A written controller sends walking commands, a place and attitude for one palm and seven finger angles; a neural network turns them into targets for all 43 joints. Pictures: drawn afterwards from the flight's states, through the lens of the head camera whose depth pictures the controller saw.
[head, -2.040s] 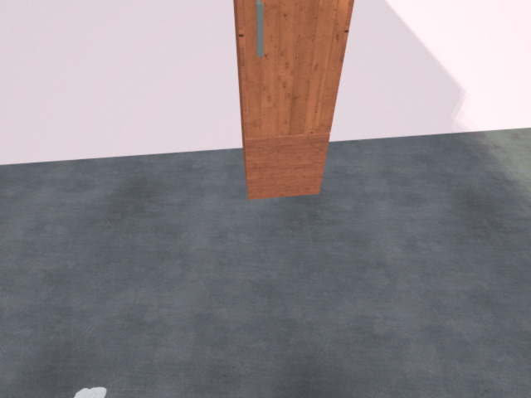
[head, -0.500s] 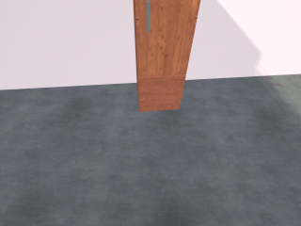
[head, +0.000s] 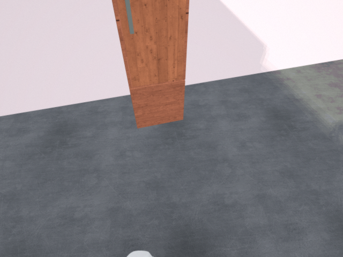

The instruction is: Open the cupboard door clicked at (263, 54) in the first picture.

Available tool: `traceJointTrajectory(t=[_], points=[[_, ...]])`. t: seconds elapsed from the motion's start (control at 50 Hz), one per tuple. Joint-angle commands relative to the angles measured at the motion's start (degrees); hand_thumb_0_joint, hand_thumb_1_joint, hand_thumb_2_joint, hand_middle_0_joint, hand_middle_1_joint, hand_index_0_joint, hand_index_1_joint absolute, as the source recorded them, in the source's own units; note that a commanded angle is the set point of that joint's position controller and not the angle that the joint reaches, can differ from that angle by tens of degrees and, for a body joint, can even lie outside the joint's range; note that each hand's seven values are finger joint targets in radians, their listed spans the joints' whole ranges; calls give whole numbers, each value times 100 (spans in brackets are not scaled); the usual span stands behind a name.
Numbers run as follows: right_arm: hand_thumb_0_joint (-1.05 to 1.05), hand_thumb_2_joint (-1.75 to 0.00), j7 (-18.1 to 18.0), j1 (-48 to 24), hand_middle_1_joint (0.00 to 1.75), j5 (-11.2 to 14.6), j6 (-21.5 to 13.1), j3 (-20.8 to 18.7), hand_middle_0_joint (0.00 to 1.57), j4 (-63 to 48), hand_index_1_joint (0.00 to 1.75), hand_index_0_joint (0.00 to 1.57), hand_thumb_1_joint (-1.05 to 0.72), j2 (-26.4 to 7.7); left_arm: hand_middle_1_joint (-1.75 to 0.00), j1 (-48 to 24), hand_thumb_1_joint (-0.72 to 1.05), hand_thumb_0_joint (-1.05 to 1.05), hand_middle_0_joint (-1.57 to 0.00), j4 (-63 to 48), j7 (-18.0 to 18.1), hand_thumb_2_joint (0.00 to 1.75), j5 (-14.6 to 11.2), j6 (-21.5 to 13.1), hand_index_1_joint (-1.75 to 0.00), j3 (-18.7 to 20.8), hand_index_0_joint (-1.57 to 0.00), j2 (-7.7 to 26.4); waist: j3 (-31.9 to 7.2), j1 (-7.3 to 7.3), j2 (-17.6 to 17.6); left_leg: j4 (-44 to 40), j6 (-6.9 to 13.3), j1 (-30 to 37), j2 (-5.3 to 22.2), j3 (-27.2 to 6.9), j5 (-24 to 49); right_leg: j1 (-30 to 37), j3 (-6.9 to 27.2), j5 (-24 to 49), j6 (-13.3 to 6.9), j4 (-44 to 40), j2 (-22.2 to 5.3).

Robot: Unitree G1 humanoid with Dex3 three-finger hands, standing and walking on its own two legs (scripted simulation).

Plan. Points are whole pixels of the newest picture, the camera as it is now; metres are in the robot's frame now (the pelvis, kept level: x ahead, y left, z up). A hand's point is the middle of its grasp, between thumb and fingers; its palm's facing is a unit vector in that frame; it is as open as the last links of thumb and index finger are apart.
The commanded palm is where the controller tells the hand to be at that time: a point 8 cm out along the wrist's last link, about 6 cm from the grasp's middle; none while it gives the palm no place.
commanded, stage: walk to a spot facing it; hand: left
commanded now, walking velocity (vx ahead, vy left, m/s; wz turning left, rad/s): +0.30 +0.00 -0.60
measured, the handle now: (129, 15) +1.10 +0.33 +0.10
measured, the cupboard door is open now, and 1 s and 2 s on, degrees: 0 0 0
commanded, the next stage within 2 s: turn to face it in 1.16 s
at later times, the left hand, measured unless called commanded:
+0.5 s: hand (117, 196) +0.31 +0.21 -0.15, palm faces -0.30 -0.93 -0.20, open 7.4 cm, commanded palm none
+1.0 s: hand (173, 157) +0.47 +0.05 -0.16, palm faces -0.52 -0.82 -0.24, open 7.2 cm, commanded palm none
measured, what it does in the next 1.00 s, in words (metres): walks ahead, turning right: left foot, then right foot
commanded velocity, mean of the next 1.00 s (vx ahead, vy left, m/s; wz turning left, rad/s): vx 0.30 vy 0.00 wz -0.55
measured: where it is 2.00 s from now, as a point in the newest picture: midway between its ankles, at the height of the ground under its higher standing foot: (204, 223)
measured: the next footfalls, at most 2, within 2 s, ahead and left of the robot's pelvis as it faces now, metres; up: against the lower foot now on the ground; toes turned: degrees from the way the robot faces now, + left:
left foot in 0.20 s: +0.14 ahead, +0.14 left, +0.00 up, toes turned -4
right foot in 0.72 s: +0.31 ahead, -0.16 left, +0.00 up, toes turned -34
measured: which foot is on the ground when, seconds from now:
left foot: up 0.00-0.18, down 0.20-0.72, up 0.74-1.00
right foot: down 0.00-0.20, up 0.22-0.70, down 0.72-1.00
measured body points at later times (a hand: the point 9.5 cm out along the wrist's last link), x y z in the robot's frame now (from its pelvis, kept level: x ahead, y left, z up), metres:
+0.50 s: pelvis +0.14 +0.04 +0.01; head +0.16 +0.06 +0.46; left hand +0.32 +0.26 -0.14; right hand +0.04 -0.18 -0.13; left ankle +0.10 +0.14 -0.73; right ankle +0.16 -0.13 -0.65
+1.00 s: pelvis +0.30 -0.08 +0.00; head +0.32 -0.10 +0.45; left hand +0.50 +0.09 -0.14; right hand +0.24 -0.32 -0.14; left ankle +0.46 +0.03 -0.67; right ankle +0.28 -0.14 -0.73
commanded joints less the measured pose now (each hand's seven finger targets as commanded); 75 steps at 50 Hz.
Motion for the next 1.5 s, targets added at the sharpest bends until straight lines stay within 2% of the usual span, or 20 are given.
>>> traceJointTrajectory(t=[0.0,0.08,0.14,0.18,0.2,0.32,0.56,0.62,0.66,0.7,0.74,0.84,1.08,1.14,1.16,1.18,1.2,1.26,1.32,1.48], points=[[0,-90,-30,-611,30,49,-304,-128,20,-841,30,20,-90,-312,-30,8,90,0,-20,-362,101,90,7,-224,-30,340,-20,1287,179,-143,-851,-701,-69,-322,42,-5,466,7,1934,-339,-907,-1800,-1364],[0,-90,-51,-564,30,87,-389,-126,20,-952,30,20,-90,-195,-30,-11,90,0,-20,-363,76,90,17,-183,-30,410,-20,1297,63,-121,-1000,-1708,-30,484,-199,96,438,-163,1923,-165,-837,-1603,-1232],[0,-90,-174,341,30,112,-499,-184,20,-669,30,20,-90,-410,-30,-331,90,0,-20,-436,67,90,-14,-138,-30,430,-20,1121,-268,-528,-588,-3245,-7,2507,-122,23,751,-1082,1531,-262,-454,-539,-698],[0,-90,-267,1563,30,-9,-530,-386,20,-427,30,20,-90,-1391,-30,-416,90,0,-20,-703,-42,90,-63,-146,-30,349,-20,518,-611,-935,1676,-4583,814,3843,2447,-2925,-1013,-2928,-45,-1796,116,2395,201],[0,-90,-246,1316,30,-2,-503,-339,20,-501,30,20,-90,-1250,-30,-641,90,0,-20,-769,-62,90,-6,-180,-30,412,-20,738,-255,-839,1054,-4839,1113,3068,2736,-3166,-1427,-2987,-16,-1590,121,3093,-294],[0,-90,-288,804,30,32,-686,-74,20,-340,30,20,-90,-324,-30,-729,90,0,-20,-504,-247,90,70,45,-30,366,-20,450,346,-264,643,-4705,725,2071,1560,-310,1433,-2685,-364,347,367,3779,-874],[0,-90,-285,1878,30,-41,-614,-68,20,240,30,20,-90,-324,-30,-2666,90,0,-20,-1033,-283,90,36,61,-30,167,-20,217,812,-669,662,-4315,713,2959,1563,1130,4230,-2402,-1283,705,124,1189,-586],[0,-90,-280,1675,30,-18,-590,-144,20,197,30,20,-90,-624,-30,-2063,90,0,-20,-900,-246,90,35,-2,-30,231,-20,450,278,-313,744,-3145,623,3191,1700,1467,6096,-1280,-1441,244,-204,722,-250],[0,-90,-223,1498,30,47,-559,-154,20,48,30,20,-90,-766,-30,-621,90,0,-20,-489,-177,90,62,-122,-30,376,-20,908,-732,390,392,-962,266,2166,1500,1620,5628,1335,-1473,742,-411,-9,-111],[0,-90,-203,1431,30,172,-551,-48,20,-348,30,20,-90,-180,-30,331,90,0,-20,-276,-42,90,-106,-181,-30,591,-20,2048,-1937,499,-1075,2737,-195,-1215,250,873,-1237,3849,2873,2506,-1604,-642,-2939],[0,-90,-230,908,30,106,-549,-131,20,-467,30,20,-90,-380,-30,-348,90,0,-20,-501,45,90,-151,-138,-30,545,-20,1742,-1127,216,-533,2627,-108,-1352,701,-63,-163,2430,2167,1874,-1397,-1048,-2594],[0,-90,-165,1242,30,-35,-250,-97,20,-205,30,20,-90,-67,-30,-1214,90,0,-20,-547,109,90,-12,-317,-30,351,-20,1081,-256,-619,-317,1039,-222,-278,821,8,588,-240,563,1578,-915,-1515,-1558],[0,-90,-54,-782,30,31,-393,-97,20,-1016,30,20,-90,-97,-30,-299,90,0,-20,-406,81,90,-25,-300,-30,383,-20,1173,65,-36,-796,-1702,-148,-77,138,83,717,380,1373,1761,-915,-1269,-1456],[0,-90,-143,-314,30,48,-446,-131,20,-881,30,20,-90,-269,-30,-466,90,0,-20,-429,102,90,-55,-230,-30,423,-20,1184,-162,-330,-724,-3036,-79,1327,-13,125,1039,103,1314,2116,-623,-436,-1184],[0,-90,-220,303,30,15,-487,-175,20,-695,30,20,-90,-550,-30,-520,90,0,-20,-490,87,90,-106,-212,-30,405,-20,1025,-470,-609,-252,-3558,76,2731,402,-188,1414,-689,940,1877,-353,473,-770],[0,-90,-247,877,30,-60,-497,-305,20,-568,30,20,-90,-1222,-30,-265,90,0,-20,-536,16,90,-169,-198,-30,344,-20,674,-1033,-733,1325,-3671,696,4046,2163,-1983,2292,-2046,59,-710,56,2125,46],[0,-90,-228,992,30,1,-407,-257,20,-628,30,20,-90,-1273,-30,-196,90,0,-20,-532,11,90,-92,-227,-30,355,-20,803,-1015,-728,1246,-3918,1167,3630,2892,-2314,2401,-2227,-296,-2025,190,3360,-159],[0,-90,-256,125,30,-6,-410,-72,20,-750,30,20,-90,-564,-30,-553,90,0,-20,-410,-51,90,1,-91,-30,369,-20,726,85,-443,539,-4251,1053,1859,2101,-1191,2249,-2154,-338,-1112,369,3941,-707],[0,-90,-270,59,30,0,-473,30,20,-529,30,20,-90,-345,-30,-91,90,0,-20,-110,13,90,-22,15,-30,219,-20,324,-132,-197,813,-4033,964,1638,1428,-29,4092,-1365,-544,-605,444,3084,-723],[0,-90,-248,502,30,19,-284,-103,20,40,30,20,-90,-454,-30,-772,90,0,-20,-45,185,90,-65,19,-30,82,-20,268,-185,-300,881,-3740,968,1672,1178,-603,4048,-210,-990,-91,550,497,-602]])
